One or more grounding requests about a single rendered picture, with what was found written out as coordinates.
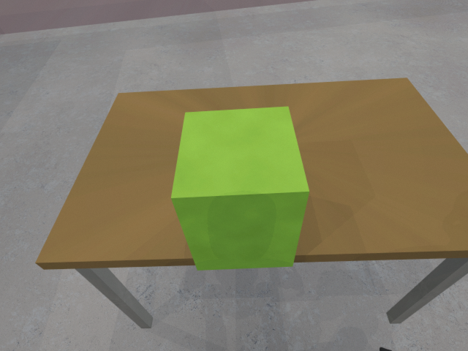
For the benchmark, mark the table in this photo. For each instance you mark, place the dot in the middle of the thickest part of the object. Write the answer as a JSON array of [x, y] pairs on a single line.
[[387, 181]]

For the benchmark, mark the carton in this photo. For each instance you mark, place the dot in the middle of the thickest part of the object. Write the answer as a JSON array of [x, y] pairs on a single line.
[[240, 190]]

